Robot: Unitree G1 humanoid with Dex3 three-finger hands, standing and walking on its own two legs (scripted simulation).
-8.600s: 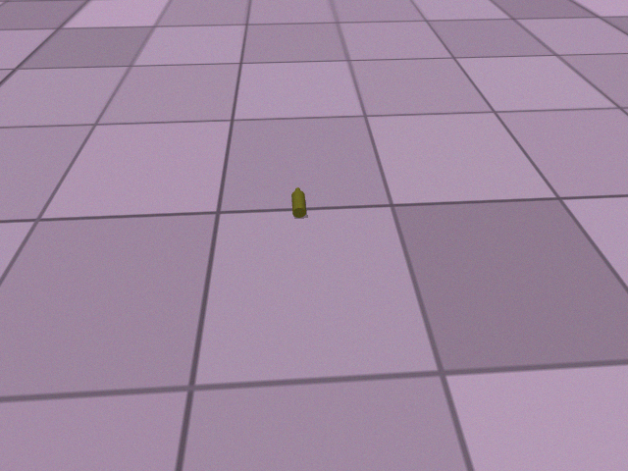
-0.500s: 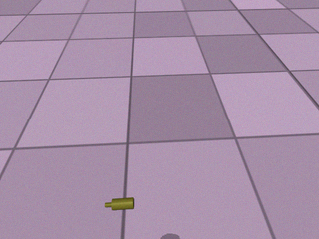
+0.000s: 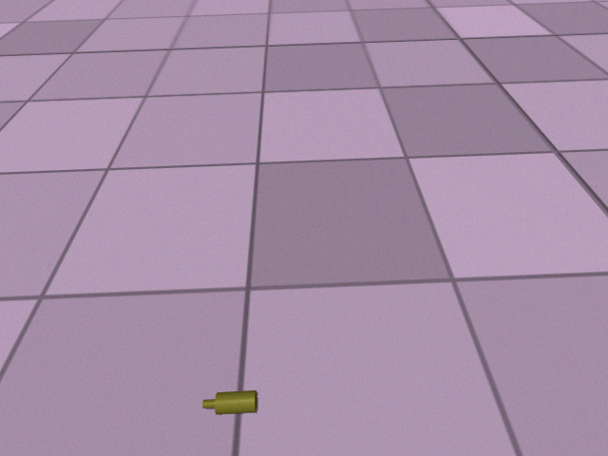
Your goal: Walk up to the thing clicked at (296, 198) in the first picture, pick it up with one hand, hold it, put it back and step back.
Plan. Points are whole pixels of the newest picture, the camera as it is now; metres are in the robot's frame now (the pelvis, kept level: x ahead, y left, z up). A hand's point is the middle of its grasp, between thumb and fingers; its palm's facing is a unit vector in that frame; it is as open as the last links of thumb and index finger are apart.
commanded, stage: stand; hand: left
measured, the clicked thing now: (229, 402) +0.46 +0.26 -0.75
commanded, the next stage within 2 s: walk up in 1.98 s
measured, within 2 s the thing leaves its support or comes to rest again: neither
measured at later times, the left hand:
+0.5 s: hand out of the picture +0.09 +0.26 -0.15, palm faces -0.02 -0.94 -0.35, open 7.4 cm
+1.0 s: hand out of the picture +0.08 +0.26 -0.16, palm faces -0.02 -0.94 -0.34, open 7.4 cm
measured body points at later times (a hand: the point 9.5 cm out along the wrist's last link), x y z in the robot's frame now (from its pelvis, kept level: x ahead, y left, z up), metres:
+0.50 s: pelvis +0.00 +0.00 +0.00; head +0.01 +0.00 +0.45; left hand +0.09 +0.31 -0.13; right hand +0.07 -0.30 -0.13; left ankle +0.01 +0.14 -0.75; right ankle +0.03 -0.11 -0.75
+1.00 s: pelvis +0.01 +0.01 +0.00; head +0.02 +0.01 +0.45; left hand +0.08 +0.31 -0.13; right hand +0.09 -0.29 -0.13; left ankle +0.01 +0.14 -0.75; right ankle +0.03 -0.11 -0.75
